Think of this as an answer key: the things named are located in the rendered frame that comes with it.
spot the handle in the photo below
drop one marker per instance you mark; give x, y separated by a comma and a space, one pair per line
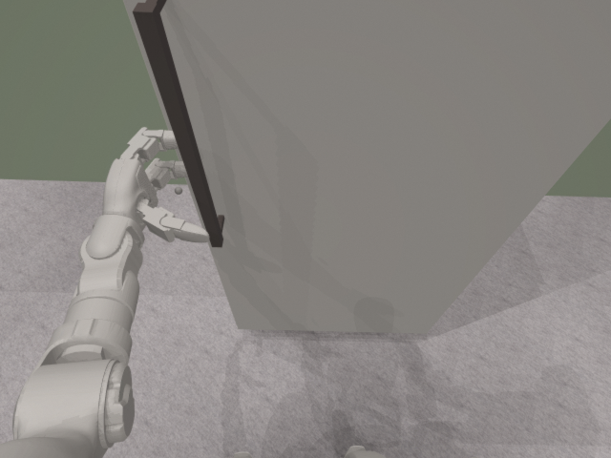
149, 23

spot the left robot hand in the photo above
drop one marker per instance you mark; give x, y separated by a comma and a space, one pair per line
127, 185

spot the fridge door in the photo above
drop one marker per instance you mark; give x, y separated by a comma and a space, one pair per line
371, 156

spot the left robot forearm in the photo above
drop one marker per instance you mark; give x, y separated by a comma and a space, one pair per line
103, 308

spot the left robot upper arm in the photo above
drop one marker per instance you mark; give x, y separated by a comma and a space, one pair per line
74, 410

